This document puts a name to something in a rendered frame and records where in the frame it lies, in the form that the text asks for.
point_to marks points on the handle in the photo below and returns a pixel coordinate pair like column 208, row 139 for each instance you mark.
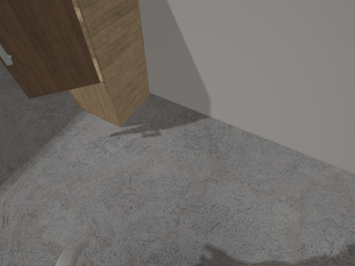
column 7, row 58

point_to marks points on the cupboard door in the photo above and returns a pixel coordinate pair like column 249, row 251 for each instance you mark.
column 47, row 46

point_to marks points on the left robot hand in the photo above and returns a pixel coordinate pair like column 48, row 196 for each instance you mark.
column 69, row 256

